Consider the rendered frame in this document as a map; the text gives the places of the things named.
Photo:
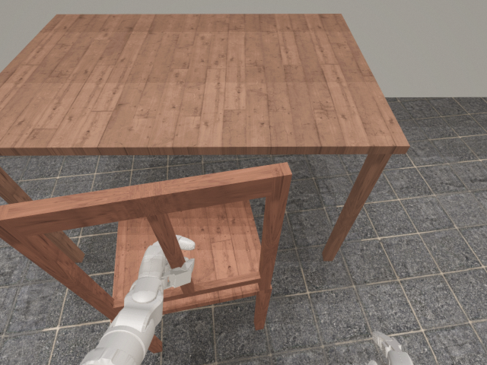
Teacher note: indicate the chair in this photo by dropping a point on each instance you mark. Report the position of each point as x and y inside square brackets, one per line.
[212, 210]

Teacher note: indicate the right robot hand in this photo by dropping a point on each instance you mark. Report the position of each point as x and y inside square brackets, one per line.
[391, 349]

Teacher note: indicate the table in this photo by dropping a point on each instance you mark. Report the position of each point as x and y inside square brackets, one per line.
[197, 84]

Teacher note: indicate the left robot forearm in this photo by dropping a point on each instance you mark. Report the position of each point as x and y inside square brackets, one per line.
[128, 337]

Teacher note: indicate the left robot hand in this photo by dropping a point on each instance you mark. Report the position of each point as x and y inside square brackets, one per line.
[155, 264]

